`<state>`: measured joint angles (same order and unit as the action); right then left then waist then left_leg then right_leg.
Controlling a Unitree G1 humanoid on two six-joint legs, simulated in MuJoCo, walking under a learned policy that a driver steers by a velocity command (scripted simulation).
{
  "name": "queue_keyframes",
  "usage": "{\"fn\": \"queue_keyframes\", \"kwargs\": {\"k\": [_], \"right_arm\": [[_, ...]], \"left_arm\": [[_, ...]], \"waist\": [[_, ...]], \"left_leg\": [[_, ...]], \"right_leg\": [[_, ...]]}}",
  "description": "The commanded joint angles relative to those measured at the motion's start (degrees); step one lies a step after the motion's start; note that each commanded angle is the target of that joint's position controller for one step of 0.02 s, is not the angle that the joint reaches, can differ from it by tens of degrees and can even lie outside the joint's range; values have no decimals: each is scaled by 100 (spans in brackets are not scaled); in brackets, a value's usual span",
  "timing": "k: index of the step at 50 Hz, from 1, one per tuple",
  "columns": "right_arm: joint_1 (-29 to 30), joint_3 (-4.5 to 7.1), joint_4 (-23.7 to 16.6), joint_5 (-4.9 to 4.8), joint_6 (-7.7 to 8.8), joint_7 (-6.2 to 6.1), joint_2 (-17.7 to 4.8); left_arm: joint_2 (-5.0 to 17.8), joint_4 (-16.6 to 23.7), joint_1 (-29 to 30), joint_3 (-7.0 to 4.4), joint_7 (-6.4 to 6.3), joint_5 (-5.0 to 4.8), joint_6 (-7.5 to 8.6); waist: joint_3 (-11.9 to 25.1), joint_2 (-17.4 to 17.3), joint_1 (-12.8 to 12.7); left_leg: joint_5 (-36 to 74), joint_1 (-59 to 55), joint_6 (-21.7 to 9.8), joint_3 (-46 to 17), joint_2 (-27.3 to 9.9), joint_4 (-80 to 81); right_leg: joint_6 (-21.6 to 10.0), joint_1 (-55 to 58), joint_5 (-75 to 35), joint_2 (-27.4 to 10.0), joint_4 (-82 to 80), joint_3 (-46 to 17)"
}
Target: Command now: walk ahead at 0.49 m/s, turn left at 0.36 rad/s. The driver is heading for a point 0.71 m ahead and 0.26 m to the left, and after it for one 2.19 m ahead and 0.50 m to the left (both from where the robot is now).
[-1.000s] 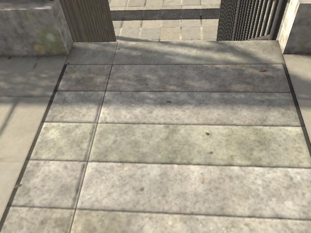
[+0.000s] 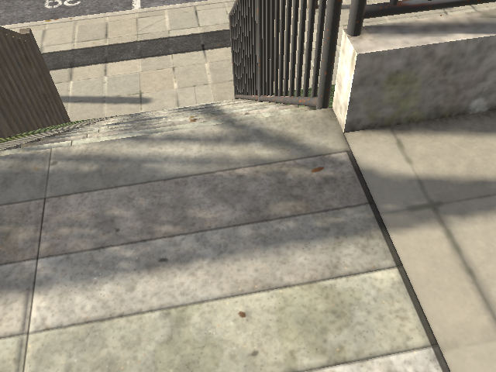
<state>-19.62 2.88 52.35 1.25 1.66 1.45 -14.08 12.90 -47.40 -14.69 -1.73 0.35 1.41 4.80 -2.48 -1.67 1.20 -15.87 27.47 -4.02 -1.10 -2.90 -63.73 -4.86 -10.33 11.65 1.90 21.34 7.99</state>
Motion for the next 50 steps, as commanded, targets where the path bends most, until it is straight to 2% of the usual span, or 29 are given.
{"fn": "queue_keyframes", "kwargs": {"k": [1, 6, 11, 13, 15, 16, 17, 18, 19, 20, 21, 22, 23, 24, 25, 28, 33, 38, 40, 41, 42, 43, 44, 45, 46, 47, 48, 49, 50], "right_arm": [[-116, 85, -230, 49, -87, 93, -196], [977, 16, -620, 38, -64, 193, -77], [1889, -86, -990, 70, -48, 271, -59], [1785, -55, -1006, 80, -57, 240, -155], [1236, 15, -881, 89, -69, 178, -307], [718, 89, -742, 94, -41, 145, -442], [-89, 207, -486, 140, 7, 86, -645], [-654, 384, -377, 173, 6, -13, -1184], [-292, 505, -536, 61, -61, -26, -1665], [-313, 481, -528, -73, -114, -52, -1491], [-28, 416, -501, -92, -103, -101, -1245], [184, 347, -481, -76, -68, -112, -966], [373, 305, -499, -98, -13, -136, -842], [490, 262, -533, -112, 45, -144, -746], [446, 247, -526, -133, 115, -130, -741], [151, 292, -456, -138, 200, -108, -955], [-495, 295, -370, -127, 166, -118, -968], [-878, 299, -355, -47, 141, -187, -1031], [-753, 320, -420, -24, 146, -239, -1124], [-543, 335, -483, -20, 152, -254, -1191], [-326, 352, -549, -13, 171, -240, -1270], [-205, 353, -568, -44, 204, -188, -1298], [-229, 282, -656, -104, 254, -120, -1040], [-619, 136, -854, -256, 266, -122, -381], [-938, 172, -882, -135, 216, -146, -774], [-698, 206, -726, -27, 128, -160, -946], [-325, 189, -731, 7, 99, -100, -896], [-185, 168, -743, 27, 76, -60, -742], [-189, 154, -756, 85, 29, -27, -646]], "left_arm": [[546, 98, -306, -141, -43, -68, 191], [449, -165, -646, -108, -86, -47, 178], [664, -460, -1081, -134, -180, -41, 121], [799, -528, -1087, -154, -233, -27, 62], [991, -550, -996, -203, -288, 4, -29], [1081, -528, -952, -228, -285, 24, -87], [1123, -473, -860, -241, -252, 11, -124], [852, -294, -920, -183, -208, 24, -102], [497, 152, -895, -145, -86, -78, -53], [869, 290, -157, -188, -63, -10, 33], [802, 382, 26, -156, -32, -87, 120], [785, 294, -89, -156, -49, -88, 151], [739, 280, -119, -153, -54, 12, 68], [678, 235, -285, -133, -39, 106, -56], [642, 247, -306, -133, -17, 151, -160], [552, 444, 97, -113, 34, 147, -305], [593, 851, 1267, -86, 65, 103, -313], [625, 1182, 2064, -14, 113, 43, -217], [731, 1231, 1967, -23, 107, 16, -164], [813, 1159, 1649, -48, 88, 3, -138], [950, 998, 1111, -104, 41, -9, -107], [1104, 765, 308, -179, -27, -4, -47], [1410, 665, -543, -267, -124, 98, 18], [1862, 717, -904, -360, -194, 249, -7], [1818, 722, -587, -393, -154, 144, -97], [1214, 827, -111, -279, -126, 88, -134], [819, 823, 145, -186, -98, 51, -129], [681, 754, 197, -132, -85, 69, -98], [660, 615, 67, -109, -83, 39, -41]], "waist": [[-57, 609, 14], [-308, 535, -107], [-441, 491, -319], [-256, 570, -205], [133, 744, 81], [450, 758, 299], [863, 540, 686], [1345, -161, 807], [1684, -1295, 361], [1278, -191, 601], [636, 48, 391], [202, 472, 76], [91, 536, -125], [163, 429, -264], [218, 363, -308], [131, 181, -254], [2, -129, 206], [-39, -246, 481], [-30, -316, 344], [21, -355, 148], [217, -363, -106], [623, -134, -498], [1315, 270, -839], [1971, 1389, -679], [2122, 1824, -340], [1189, 865, -211], [590, 341, -226], [287, 388, -155], [159, 643, -82]], "left_leg": [[515, 830, 56, -95, -230, -95], [1569, 1232, 124, 202, -183, 1095], [1622, 883, -120, 812, 29, 2495], [1143, 502, -332, 1019, 311, 2690], [461, -169, -606, 1156, 676, 2726], [201, -790, -769, 1082, 825, 2900], [252, -1931, -971, 860, 891, 3411], [-292, -3230, -1315, -711, -313, 3569], [-261, -4529, -2324, -4112, -1666, 4420], [-85, -4293, -2159, -3807, -1584, 4819], [365, -3581, -1950, -3060, -1495, 4923], [1177, -2823, -1661, -2526, -1222, 5005], [1710, -2358, -1476, -2066, -905, 5030], [2061, -2090, -1387, -1745, -697, 5081], [2386, -1971, -1369, -1603, -572, 5091], [2562, -1752, -1251, -1348, -304, 5190], [2502, -2263, -944, -1516, -184, 5108], [3041, -2886, -917, -1828, -316, 4704], [3219, -2898, -791, -2011, -420, 4510], [3423, -2711, -669, -2024, -416, 4351], [3995, -2480, -535, -1992, -330, 3932], [4229, -2262, -401, -1808, -48, 2999], [3174, -1594, -274, -1529, 317, 1612], [-582, -37, -99, -837, 1074, -52], [-1492, 683, -127, -671, 1004, -854], [-957, 888, -118, -644, 583, -1090], [-529, 792, -72, -532, 395, -856], [-367, 586, -14, -500, 307, -579], [-406, 398, 61, -507, 285, -409]], "right_leg": [[-298, 395, -1530, -1561, -1322, -907], [-210, 536, -2239, -1365, -1333, -72], [-116, 1187, -3243, -1557, -1122, 358], [-51, 1586, -4756, -1622, -573, 538], [-49, 1817, -6127, -1686, 483, 651], [-95, 1696, -6044, -1719, 1375, 640], [-29, 1114, -5096, -1618, 2693, 691], [114, -223, -2168, -1298, 4506, 685], [446, -2686, 2005, 108, 6446, -50], [380, -3378, 1487, -243, 6416, -1023], [350, -3389, 906, -513, 5952, -1038], [371, -3025, 666, -701, 5360, -1002], [442, -2667, 639, -818, 4989, -1038], [527, -2325, 605, -860, 4755, -1032], [602, -2201, 616, -855, 4594, -988], [775, -2397, 162, -845, 3952, -815], [836, -2964, -865, -706, 2662, -805], [707, -2934, -978, -399, 1679, -811], [584, -2436, -830, -313, 1256, -915], [498, -1858, -648, -233, 1019, -926], [394, -1021, -382, -70, 892, -880], [267, 46, -455, -24, 564, -828], [42, 1394, 250, -841, 406, -1596], [-349, 2749, 1054, -2463, 47, -3809], [-770, 2504, 1446, -2817, -499, -5505], [-701, 1682, 1842, -2598, -570, -4684], [-582, 957, 1422, -2239, -672, -3686], [-476, 480, 286, -1930, -767, -3005], [-489, 203, -1153, -1752, -725, -2496]]}}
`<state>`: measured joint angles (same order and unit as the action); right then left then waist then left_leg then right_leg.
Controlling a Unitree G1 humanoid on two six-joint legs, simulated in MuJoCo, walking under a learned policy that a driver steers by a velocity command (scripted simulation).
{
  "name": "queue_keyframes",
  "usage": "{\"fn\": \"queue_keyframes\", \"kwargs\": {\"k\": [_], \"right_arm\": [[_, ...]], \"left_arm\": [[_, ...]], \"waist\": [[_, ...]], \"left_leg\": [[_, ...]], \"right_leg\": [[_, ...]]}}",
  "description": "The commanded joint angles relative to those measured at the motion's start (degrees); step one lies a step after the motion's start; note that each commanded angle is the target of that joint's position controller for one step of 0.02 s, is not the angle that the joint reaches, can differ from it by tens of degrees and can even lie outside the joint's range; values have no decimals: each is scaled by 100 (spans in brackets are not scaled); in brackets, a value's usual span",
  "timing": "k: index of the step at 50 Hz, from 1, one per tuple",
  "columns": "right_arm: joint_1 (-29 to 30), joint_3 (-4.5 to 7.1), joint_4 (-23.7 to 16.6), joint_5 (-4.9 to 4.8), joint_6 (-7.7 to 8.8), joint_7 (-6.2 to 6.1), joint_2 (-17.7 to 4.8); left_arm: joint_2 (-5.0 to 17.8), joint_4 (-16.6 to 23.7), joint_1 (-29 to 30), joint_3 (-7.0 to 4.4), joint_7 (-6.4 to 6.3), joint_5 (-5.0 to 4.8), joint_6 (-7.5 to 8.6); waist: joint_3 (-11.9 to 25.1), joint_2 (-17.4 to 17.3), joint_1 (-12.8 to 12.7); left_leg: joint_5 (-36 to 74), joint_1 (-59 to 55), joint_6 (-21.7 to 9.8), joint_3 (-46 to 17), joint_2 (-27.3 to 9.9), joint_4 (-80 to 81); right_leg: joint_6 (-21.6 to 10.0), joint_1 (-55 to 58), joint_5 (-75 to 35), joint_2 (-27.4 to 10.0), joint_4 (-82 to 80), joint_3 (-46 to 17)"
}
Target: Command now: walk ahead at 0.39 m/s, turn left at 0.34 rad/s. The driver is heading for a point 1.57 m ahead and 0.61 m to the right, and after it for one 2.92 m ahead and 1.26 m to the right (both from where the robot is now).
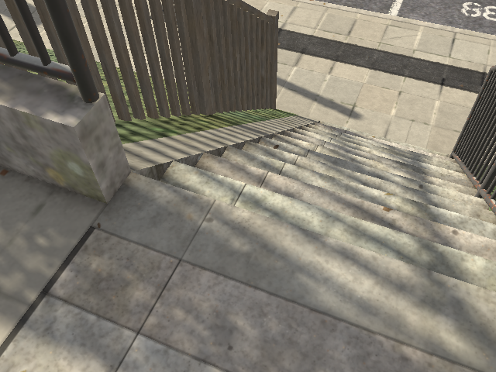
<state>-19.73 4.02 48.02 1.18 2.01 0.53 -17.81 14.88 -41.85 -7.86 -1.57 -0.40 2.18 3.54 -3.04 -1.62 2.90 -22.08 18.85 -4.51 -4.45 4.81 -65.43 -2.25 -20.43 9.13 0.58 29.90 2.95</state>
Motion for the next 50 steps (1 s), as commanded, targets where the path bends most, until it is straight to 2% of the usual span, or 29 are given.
{"fn": "queue_keyframes", "kwargs": {"k": [1, 2, 3, 6, 8, 11, 13, 14, 15, 16, 17, 18, 19, 20, 21, 24, 28, 32, 34, 35, 36, 37, 38, 39, 40, 42, 43, 45, 50], "right_arm": [[-310, 12, -273, 107, -52, 75, -164], [-358, -9, -261, 103, -65, 69, -90], [-325, -20, -263, 97, -63, 64, -68], [115, -124, -353, 127, -65, 82, 13], [576, -242, -427, 75, -57, 92, 164], [893, -264, -490, 5, -51, 1, 27], [798, -242, -462, 4, -2, -100, -79], [625, -220, -410, 41, 46, -153, -144], [449, -157, -382, 104, 107, -214, -397], [200, -91, -468, 151, 136, -260, -793], [116, 14, -446, -59, -10, -255, -980], [218, -52, -543, -126, -75, -254, -626], [556, -138, -599, -102, -95, -284, -332], [890, -188, -662, -49, -127, -317, -172], [1047, -195, -684, -25, -132, -357, -142], [1042, -169, -672, 22, -119, -371, -143], [984, -98, -621, 55, -141, -340, -263], [872, 24, -573, 88, -214, -246, -542], [931, 86, -565, 35, -263, -229, -679], [858, 111, -524, 26, -297, -219, -675], [617, 97, -475, 45, -341, -180, -485], [574, -26, -832, 32, -391, -178, 1], [1313, 2, -947, 85, -468, -249, -271], [1276, 10, -937, -12, -493, -235, -242], [1106, 30, -828, -71, -456, -206, -284], [747, 90, -622, 61, -406, -158, -419], [693, 100, -606, 69, -411, -132, -414], [760, 74, -672, 26, -440, -114, -292], [1082, 26, -869, -2, -475, -164, -257]], "left_arm": [[478, -60, -760, -118, 31, -73, 156], [502, -183, -922, -115, 81, -98, 248], [516, -281, -961, -114, 117, -128, 305], [538, -392, -759, -82, 132, -173, 241], [614, -501, -886, -102, 127, -179, 145], [824, -634, -1177, -190, 122, -188, 19], [914, -602, -1104, -245, 95, -216, -53], [901, -571, -1046, -258, 75, -257, -83], [743, -510, -1136, -234, 66, -270, -81], [347, -336, -1395, -151, 46, -264, -91], [309, -390, -1824, -162, -33, -295, -226], [677, -495, -1750, -267, -62, -163, -351], [643, -488, -1526, -308, -43, -104, -427], [578, -474, -1428, -322, -24, -98, -492], [552, -445, -1361, -336, 4, -83, -561], [451, -401, -1354, -345, 52, -105, -695], [318, -139, -908, -275, 165, -107, -806], [412, 123, -647, -258, 237, -152, -811], [393, 146, -818, -254, 249, -160, -756], [454, 96, -1001, -270, 242, -150, -705], [723, 89, -1072, -328, 192, -93, -639], [1609, 346, -952, -504, 149, -79, -601], [1668, 246, -1336, -587, 76, -23, -621], [1386, 225, -1100, -506, 21, -45, -628], [1154, 302, -644, -441, -4, -102, -643], [927, 466, -261, -385, -1, -158, -620], [855, 482, -337, -364, 22, -183, -598], [912, 438, -581, -396, 47, -214, -559], [1033, 418, -968, -461, 21, -149, -570]], "waist": [[243, 663, -188], [352, 771, -161], [426, 786, -104], [552, 862, -8], [581, 960, -186], [597, 965, -321], [548, 859, -218], [520, 721, -101], [660, 333, -107], [1101, -668, -200], [1522, -1505, -141], [1261, -739, -141], [830, -456, -264], [615, -417, -407], [505, -553, -476], [608, -519, -512], [595, -676, -375], [669, -775, -252], [697, -631, -409], [666, -381, -501], [442, 569, -480], [211, 2195, -325], [50, 1441, -826], [-34, 1075, -536], [-97, 876, -293], [232, 952, -167], [434, 812, -184], [529, 668, -261], [458, 864, -515]], "left_leg": [[141, 1018, 159, -155, -402, -201], [97, 926, 210, -184, -281, -72], [173, 963, 250, -197, -217, 140], [682, 832, 395, 319, -358, 1378], [1156, 357, 473, 538, -332, 2216], [1431, 79, 468, 526, -257, 2818], [1589, -302, 372, 447, -269, 3400], [1983, -738, 302, 397, -336, 3938], [2741, -1323, 180, -51, -887, 4151], [4763, -2086, -137, -1110, -2286, 4028], [5308, -2161, -996, -1820, -3015, 4184], [4549, -1863, -1167, -1716, -2847, 4403], [3869, -1427, -1052, -1301, -2545, 4593], [3439, -1071, -894, -919, -2299, 4779], [3259, -831, -826, -603, -2139, 4896], [3285, -656, -860, -33, -1992, 4884], [2249, -626, -818, 272, -2043, 4905], [1945, -591, -747, 363, -2248, 4680], [1801, -433, -509, 540, -2236, 4321], [1466, -118, -203, 756, -2122, 3948], [610, 417, 251, 1206, -1738, 2991], [-1441, 1864, 750, 1544, -652, 1735], [-1355, 1837, 705, 612, -568, 825], [-803, 1727, 669, 340, -648, 550], [-220, 1629, 619, 253, -690, 591], [250, 1514, 602, 340, -583, 362], [271, 1455, 631, 330, -541, 257], [263, 1551, 689, 285, -529, 374], [38, 1566, 723, 178, -466, 1315]], "right_leg": [[-807, 1038, -2309, -1537, -1500, -1609], [-937, 1066, -3621, -1547, -1372, -1421], [-975, 1167, -4274, -1485, -1323, -1188], [-893, 1168, -4587, -1113, -1320, -704], [-798, 972, -4480, -894, -1256, -543], [-742, 1068, -3970, -968, -961, -867], [-643, 969, -3174, -1006, -654, -1216], [-499, 769, -2516, -902, -378, -1320], [-299, 443, -1576, -642, 94, -1294], [-94, -122, 756, -106, 1219, -847], [-41, -591, 3002, 502, 2424, -261], [-10, -849, 2985, 300, 3251, -426], [40, -963, 2586, 150, 3497, -492], [135, -901, 2251, 18, 3516, -519], [230, -816, 1980, -48, 3527, -487], [391, -614, 1646, 3, 3542, -324], [350, -363, 1494, -136, 2435, -191], [163, 198, 1660, -68, 1466, 94], [9, 720, 1269, 14, 584, 233], [-88, 1170, 839, 80, -101, 143], [-227, 1362, 768, -438, -1133, -871], [-847, 1465, -524, -2208, -1546, -3387], [-1398, 857, -959, -2293, -1610, -3285], [-1341, 672, -698, -1890, -1542, -2760], [-1098, 614, -405, -1441, -1517, -2280], [-961, 951, -1088, -1004, -1321, -1872], [-981, 1107, -1415, -974, -1230, -1857], [-1032, 1396, -1639, -988, -1139, -1953], [-1176, 1650, -1250, -1028, -1049, -2495]]}}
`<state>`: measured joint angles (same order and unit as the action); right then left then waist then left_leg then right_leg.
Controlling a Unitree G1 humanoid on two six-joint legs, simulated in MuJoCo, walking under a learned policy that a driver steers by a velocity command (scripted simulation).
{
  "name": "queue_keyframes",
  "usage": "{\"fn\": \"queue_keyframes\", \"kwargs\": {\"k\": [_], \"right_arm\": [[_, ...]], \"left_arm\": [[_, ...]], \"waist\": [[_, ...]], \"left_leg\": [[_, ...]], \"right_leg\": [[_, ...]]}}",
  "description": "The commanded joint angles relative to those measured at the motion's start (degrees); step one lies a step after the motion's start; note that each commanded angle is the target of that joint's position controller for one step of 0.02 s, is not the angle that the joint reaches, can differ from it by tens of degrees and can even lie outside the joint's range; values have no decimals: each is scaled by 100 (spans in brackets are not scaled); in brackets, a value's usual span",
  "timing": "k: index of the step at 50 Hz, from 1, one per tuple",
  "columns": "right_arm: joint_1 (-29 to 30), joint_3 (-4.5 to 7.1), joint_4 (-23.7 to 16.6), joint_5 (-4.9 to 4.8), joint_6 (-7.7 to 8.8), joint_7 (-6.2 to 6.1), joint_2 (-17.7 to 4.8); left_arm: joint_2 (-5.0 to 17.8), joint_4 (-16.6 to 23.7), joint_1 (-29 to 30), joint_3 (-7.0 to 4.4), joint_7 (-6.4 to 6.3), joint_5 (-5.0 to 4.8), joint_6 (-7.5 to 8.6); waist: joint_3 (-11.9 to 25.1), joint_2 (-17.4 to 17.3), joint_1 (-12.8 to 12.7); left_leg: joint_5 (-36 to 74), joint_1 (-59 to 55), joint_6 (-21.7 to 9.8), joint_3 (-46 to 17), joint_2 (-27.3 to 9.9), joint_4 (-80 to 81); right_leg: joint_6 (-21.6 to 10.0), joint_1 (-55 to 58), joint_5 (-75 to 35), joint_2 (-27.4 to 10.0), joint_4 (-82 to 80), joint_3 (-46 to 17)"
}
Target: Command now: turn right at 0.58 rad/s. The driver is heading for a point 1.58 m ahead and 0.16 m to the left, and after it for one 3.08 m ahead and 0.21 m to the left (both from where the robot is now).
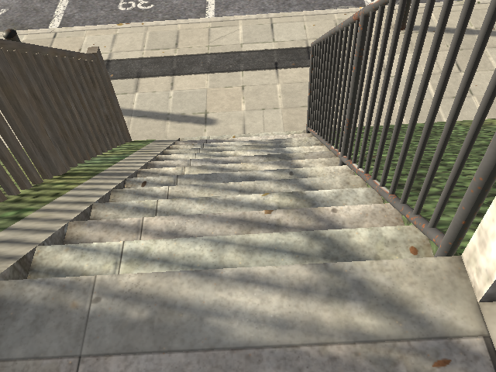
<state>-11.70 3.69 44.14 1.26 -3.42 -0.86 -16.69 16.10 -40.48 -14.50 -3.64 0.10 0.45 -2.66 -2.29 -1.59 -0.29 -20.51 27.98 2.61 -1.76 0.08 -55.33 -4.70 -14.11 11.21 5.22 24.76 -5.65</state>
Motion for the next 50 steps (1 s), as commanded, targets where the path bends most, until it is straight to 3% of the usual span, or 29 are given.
{"fn": "queue_keyframes", "kwargs": {"k": [1, 7, 10, 11, 12, 13, 14, 15, 16, 17, 21, 23, 26, 28, 29, 30, 31, 32, 34, 36, 40, 50], "right_arm": [[321, 47, -517, -16, 78, -33, -363], [229, -13, -676, -114, 176, -89, -391], [-335, -38, -585, -108, 268, -171, -357], [-432, 9, -565, -45, 311, -224, -584], [-154, 71, -722, 30, 309, -252, -1064], [-60, 124, -739, 58, 270, -182, -1210], [-31, 38, -754, 22, 276, -129, -862], [266, -48, -777, -27, 293, -97, -568], [474, -84, -817, -12, 299, -86, -457], [485, -91, -804, -10, 317, -107, -457], [36, -98, -583, -20, 361, -103, -448], [-46, -90, -485, -8, 358, -75, -498], [-201, -35, -313, 17, 289, -13, -662], [-207, -43, -210, -32, 267, -5, -631], [-294, -79, -223, -39, 313, 6, -505], [-418, -142, -338, -90, 366, 45, -256], [-297, -199, -188, -86, 318, 9, -151], [-194, -177, -114, -40, 288, -9, -246], [-107, -126, 34, -32, 282, 11, -386], [-264, -137, 210, -36, 299, 24, -359], [-349, -164, 585, -45, 307, -9, -280], [-413, -212, 1315, -46, 293, -58, -189]], "left_arm": [[944, 293, -320, -267, -24, 37, 43], [1061, 353, -70, -328, 31, 69, 20], [986, 370, 332, -318, 18, -21, -6], [772, 396, 292, -255, -7, -61, 15], [333, 437, -61, -147, -19, -87, 42], [814, 383, -43, -271, -78, 75, 23], [931, 281, -87, -314, -82, 132, 11], [857, 154, -127, -306, -53, 106, -11], [797, 63, -213, -293, -20, 73, -39], [740, 18, -261, -273, 20, 67, -67], [496, -19, 80, -132, 40, -2, -119], [360, -61, 196, -37, 25, -9, -144], [365, -171, 195, 21, -41, -64, -129], [325, -351, -55, 72, -97, -26, -35], [525, -356, -30, 63, -137, 55, 50], [993, -320, 166, -6, -174, 113, 113], [658, -380, 406, 92, -138, 33, 150], [458, -367, 584, 163, -114, 30, 187], [473, -520, 489, 191, -159, 45, 216], [500, -721, 311, 199, -198, 2, 245], [424, -979, 258, 235, -204, -3, 266], [351, -1594, 152, 287, -233, -14, 313]], "waist": [[390, 852, -219], [520, 871, -130], [543, 782, 272], [586, 399, 249], [622, -915, -15], [401, -1018, 67], [308, -523, -36], [164, -334, -174], [147, -417, -251], [195, -668, -240], [335, -649, 34], [373, -770, 118], [358, -952, 157], [356, -668, -66], [541, -367, 1], [574, 634, 287], [456, 797, 225], [296, 739, 226], [103, 785, 118], [67, 720, 128], [-18, 377, 108], [-32, 171, 118]], "left_leg": [[-180, 541, -9, -107, 37, 474], [-399, -492, -204, -151, 332, 1460], [406, -1713, -329, -123, 357, 3165], [599, -2307, -454, -594, -213, 3819], [697, -2736, -921, -2168, -1684, 4308], [1701, -1991, -1591, -2702, -2202, 4162], [2089, -1733, -1746, -2423, -2075, 4067], [2155, -1578, -1611, -1877, -1705, 3999], [2275, -1586, -1420, -1400, -1339, 3944], [2608, -1734, -1364, -1151, -1169, 3877], [3118, -2316, -1402, -874, -1087, 3641], [2899, -2308, -1391, -846, -1062, 3572], [3030, -2184, -1398, -956, -1048, 3397], [3115, -1792, -1072, -872, -954, 3128], [2623, -1391, -782, -842, -886, 3054], [1635, -1026, -530, -343, -362, 2865], [686, -1733, -438, -153, -221, 3249], [870, -1928, -410, -198, -214, 3334], [1361, -2025, -410, -239, -250, 3355], [1588, -2038, -409, -284, -340, 3429], [1549, -2006, -364, -307, -367, 3543], [1586, -2144, -365, -339, -442, 3582]], "right_leg": [[-951, 969, -1443, -1489, -496, -1732], [-833, 546, -1999, -1344, -267, -2338], [-359, 35, -1472, -985, -28, -2343], [-23, -459, -518, -657, 328, -2044], [337, -1252, 1276, 150, 1462, -959], [415, -1467, 2304, 531, 2513, -262], [447, -1290, 2149, 283, 3212, -411], [480, -1230, 1789, 198, 3518, -423], [542, -1176, 1502, 201, 3692, -368], [602, -1217, 1383, 218, 3772, -310], [773, -1104, 1407, 100, 2834, -146], [745, -660, 1553, -44, 1943, 90], [588, -32, 1357, -79, 705, 493], [428, 862, -141, -217, -848, 421], [324, 1466, -517, -679, -973, -166], [45, 1519, -1486, -1498, -731, -1060], [-210, 633, -1551, -1701, -606, -990], [-112, 443, -952, -1444, -661, -869], [77, 346, -503, -1112, -752, -670], [117, 414, -586, -1022, -762, -568], [86, 461, -507, -998, -778, -525], [52, 402, -501, -941, -868, -459]]}}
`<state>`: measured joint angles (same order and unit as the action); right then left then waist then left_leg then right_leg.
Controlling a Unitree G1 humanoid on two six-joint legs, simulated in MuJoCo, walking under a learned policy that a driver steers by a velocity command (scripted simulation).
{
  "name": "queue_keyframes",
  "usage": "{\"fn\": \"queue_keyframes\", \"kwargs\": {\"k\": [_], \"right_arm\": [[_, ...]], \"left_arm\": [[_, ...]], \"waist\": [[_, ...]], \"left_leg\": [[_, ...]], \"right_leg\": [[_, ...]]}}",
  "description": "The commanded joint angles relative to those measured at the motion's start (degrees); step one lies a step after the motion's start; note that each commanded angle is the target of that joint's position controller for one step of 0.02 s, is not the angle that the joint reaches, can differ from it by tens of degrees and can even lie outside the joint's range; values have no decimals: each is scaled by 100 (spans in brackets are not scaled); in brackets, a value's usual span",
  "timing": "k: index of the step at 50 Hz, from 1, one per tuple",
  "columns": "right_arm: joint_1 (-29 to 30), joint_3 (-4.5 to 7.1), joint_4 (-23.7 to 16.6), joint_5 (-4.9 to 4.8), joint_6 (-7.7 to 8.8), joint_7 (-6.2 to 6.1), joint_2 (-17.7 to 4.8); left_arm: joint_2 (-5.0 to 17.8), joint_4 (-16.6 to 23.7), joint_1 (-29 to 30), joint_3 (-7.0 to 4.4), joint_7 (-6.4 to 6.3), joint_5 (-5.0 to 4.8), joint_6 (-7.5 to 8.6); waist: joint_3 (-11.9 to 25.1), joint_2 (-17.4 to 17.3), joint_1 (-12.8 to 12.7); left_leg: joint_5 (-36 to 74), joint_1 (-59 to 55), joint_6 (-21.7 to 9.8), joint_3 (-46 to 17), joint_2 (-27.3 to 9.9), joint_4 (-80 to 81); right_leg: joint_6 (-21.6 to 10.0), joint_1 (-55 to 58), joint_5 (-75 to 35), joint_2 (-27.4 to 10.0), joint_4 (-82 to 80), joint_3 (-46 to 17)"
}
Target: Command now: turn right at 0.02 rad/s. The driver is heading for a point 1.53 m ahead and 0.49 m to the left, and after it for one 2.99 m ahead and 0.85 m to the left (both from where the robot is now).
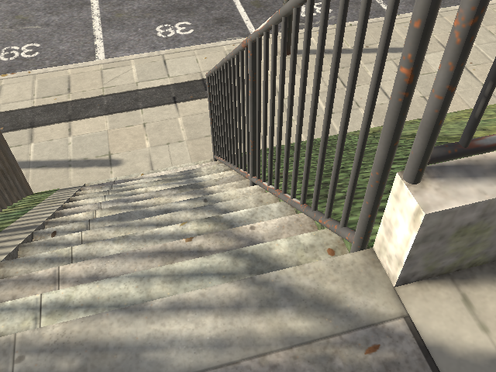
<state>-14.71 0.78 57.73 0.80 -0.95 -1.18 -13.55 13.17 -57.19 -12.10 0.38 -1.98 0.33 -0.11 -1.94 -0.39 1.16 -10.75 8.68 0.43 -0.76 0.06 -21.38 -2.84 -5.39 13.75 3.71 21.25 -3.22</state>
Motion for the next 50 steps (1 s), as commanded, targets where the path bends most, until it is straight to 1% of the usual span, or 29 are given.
{"fn": "queue_keyframes", "kwargs": {"k": [1, 2, 4, 6, 7, 9, 13, 15, 16, 17, 18, 19, 20, 22, 25, 28, 32, 34, 37, 38, 39, 40, 41, 42, 43, 44, 45, 47, 50], "right_arm": [[-120, 73, 16, -1, 44, -31, -493], [-165, 65, 79, 8, 40, -31, -470], [-83, 102, 62, 66, 16, -5, -510], [241, 81, -108, 164, 20, 62, -392], [349, 62, -184, 184, 61, 85, -316], [476, 92, -314, 146, 184, 132, -389], [255, 148, -351, 43, 400, 223, -374], [-740, 193, 18, 18, 420, 185, -281], [-1346, 284, 182, 61, 455, 118, -555], [-2114, 426, 264, 86, 475, 80, -1214], [-2057, 400, 387, 45, 407, 96, -1080], [-1416, 333, 161, 55, 407, 113, -859], [-981, 289, 9, 55, 462, 139, -691], [-766, 220, -51, 60, 572, 114, -490], [-1215, 155, 136, 60, 673, 75, -391], [-1578, 100, 270, 32, 672, 49, -344], [-1593, 45, 302, 44, 645, 15, -321], [-1645, 47, 363, 46, 634, 4, -400], [-1428, 51, 378, 36, 629, -25, -513], [-1298, 71, 348, 45, 606, -47, -589], [-1109, 92, 309, 16, 571, -38, -661], [-1197, 66, 263, -49, 569, -7, -541], [-1759, -47, 186, -74, 554, 79, 179], [-1693, 120, 209, -11, 526, 94, -394], [-1191, 172, 3, 27, 545, 100, -534], [-710, 204, -151, -43, 561, 117, -588], [-681, 213, -157, -41, 516, 104, -428], [-954, 202, -67, 69, 314, 145, -184], [-518, 203, -296, 52, 150, 152, -74]], "left_arm": [[630, 23, -114, -108, -28, -3, 59], [646, -44, -212, -113, -29, 1, 51], [929, -136, -432, -237, -24, 11, -25], [1085, -205, -749, -335, 2, 43, -73], [1018, -235, -844, -346, 10, 59, -55], [940, -270, -936, -363, 26, 124, 45], [920, -259, -747, -415, 50, 65, 208], [826, -182, -503, -399, 71, 27, 227], [606, -99, -442, -327, 91, 68, 285], [99, 146, -384, -185, 151, 31, 352], [641, 207, -161, -318, 171, 177, 339], [646, 211, -102, -338, 227, 198, 347], [483, 120, -196, -297, 295, 164, 374], [420, 46, -302, -293, 353, 163, 368], [438, 115, -82, -314, 363, 163, 277], [297, 362, 585, -288, 387, 163, 220], [72, 725, 1490, -174, 407, 96, 210], [90, 833, 1646, -159, 391, 70, 199], [340, 750, 951, -258, 242, 58, 188], [472, 542, 268, -329, 188, 52, 219], [578, 257, -644, -411, 144, 76, 261], [891, 42, -1565, -518, 68, 208, 285], [1237, 56, -1795, -577, 85, 295, 291], [1137, 37, -1503, -590, 177, 51, 253], [837, 153, -843, -520, 182, 3, 253], [473, 260, -378, -432, 207, 71, 313], [378, 224, -258, -412, 193, 95, 405], [132, 95, -529, -334, 144, 104, 556], [350, 20, -906, -372, 95, 115, 683]], "waist": [[-66, 50, -28], [53, 105, -51], [-148, 487, -155], [-717, 855, -340], [-898, 919, -387], [-896, 761, -370], [-524, 681, -102], [-349, 364, 372], [-139, -285, 607], [305, -1747, 789], [-149, -1133, 601], [-651, -486, 253], [-748, -250, 52], [-566, -287, -134], [-338, -343, -119], [-422, -401, 9], [-614, -491, 132], [-611, -532, 152], [-157, -614, -281], [173, -619, -565], [565, -527, -983], [970, -152, -1264], [1526, 954, -767], [1536, 479, -798], [518, 382, -488], [-85, 79, -418], [-292, 45, -187], [-165, 140, 53], [-294, 231, 83]], "left_leg": [[612, -219, -151, -440, -445, 184], [163, -238, -169, -359, -357, 108], [-1333, 345, -263, 15, 52, -593], [-1698, 1395, -324, 339, 206, -1428], [-1526, 1666, -364, 311, 46, -1845], [-1645, 2222, -434, 116, -177, -2356], [-1077, 1227, -479, 374, -83, -1339], [-444, -735, -465, 628, 266, -344], [-969, -1704, -522, -191, -263, 94], [-2890, -2349, -992, -2740, -1852, 1214], [-3546, -1648, -1277, -3631, -2240, 1553], [-3312, -1117, -1271, -3190, -2074, 1505], [-2550, -803, -1176, -2629, -1801, 1508], [-982, -715, -950, -1622, -1334, 1536], [1233, -1023, -938, -919, -1141, 1314], [2696, -1133, -988, -522, -1034, 1185], [3470, -838, -916, -152, -856, 1134], [4014, -863, -907, -138, -969, 1079], [5685, -1250, -879, -46, -1154, 244], [5994, -1352, -858, -5, -1144, -506], [5530, -1033, -807, 86, -1026, -1599], [3708, 39, -747, 234, -779, -3175], [-1666, 1890, -564, 370, 260, -5430], [-1859, 2615, -667, -394, 390, -6116], [-1352, 3038, -719, -398, 5, -5954], [-908, 2900, -683, -362, -205, -5533], [-723, 2548, -638, -366, -338, -5194], [-617, 1943, -473, -383, -437, -4751], [-111, 2306, -425, -307, -483, -4183]], "right_leg": [[-135, -471, -768, -785, -517, -692], [-176, -435, -110, -746, -603, -714], [-478, -542, 2072, -805, -795, -1095], [-931, -596, 3463, -1458, -1323, -2014], [-1129, -665, 3465, -1763, -1501, -2375], [-1305, -283, 2708, -1975, -1547, -2512], [-1030, -374, 1252, -1533, -1122, -1498], [-760, -1565, 1128, -1122, -359, -945], [-556, -2301, 1010, -738, 710, -475], [-254, -3215, 1518, 22, 2696, 445], [-295, -3625, 1734, -74, 3703, 213], [-369, -3740, 1177, -433, 4125, 29], [-355, -3594, 641, -626, 4156, 4], [-221, -3264, 22, -794, 4008, 158], [-52, -3366, -307, -748, 3966, 435], [87, -3630, -538, -661, 3509, 686], [64, -3092, -1042, -423, 2016, 1027], [-68, -2661, -1056, -276, 1576, 1193], [-454, -1706, -528, -15, 1364, 1145], [-573, -1132, -364, 88, 1226, 1070], [-692, -92, -576, 74, 724, 1013], [-961, 1209, 70, -806, 470, 2], [-1652, 2395, 390, -2554, 95, -2834], [-2007, 2109, 1165, -2633, -566, -3882], [-1814, 1300, 1561, -2479, -791, -3012], [-1579, 408, 974, -2201, -1070, -2206], [-1295, -105, 256, -1934, -1159, -1616], [-1006, -611, -808, -1667, -1196, -790], [-866, -664, -1522, -1552, -1327, -114]]}}
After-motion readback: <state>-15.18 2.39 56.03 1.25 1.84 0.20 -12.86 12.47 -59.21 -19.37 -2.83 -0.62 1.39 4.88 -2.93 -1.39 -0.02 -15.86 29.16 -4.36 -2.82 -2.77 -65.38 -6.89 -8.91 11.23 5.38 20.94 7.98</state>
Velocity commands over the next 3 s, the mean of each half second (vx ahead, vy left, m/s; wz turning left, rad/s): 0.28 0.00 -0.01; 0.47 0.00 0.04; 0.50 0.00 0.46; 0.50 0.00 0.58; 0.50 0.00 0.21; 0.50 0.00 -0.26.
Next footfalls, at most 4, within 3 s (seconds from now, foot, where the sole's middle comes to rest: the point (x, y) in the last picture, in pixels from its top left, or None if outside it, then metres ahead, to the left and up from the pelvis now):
0.32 left None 0.11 0.13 -0.78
0.80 right None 0.44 -0.01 -0.78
1.30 left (206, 334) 0.64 0.15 -0.78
1.96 right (226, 276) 0.95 0.10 -0.98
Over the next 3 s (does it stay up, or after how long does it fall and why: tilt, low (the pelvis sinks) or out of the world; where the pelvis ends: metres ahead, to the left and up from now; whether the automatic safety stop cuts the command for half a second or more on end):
stays up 1.17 0.46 -0.48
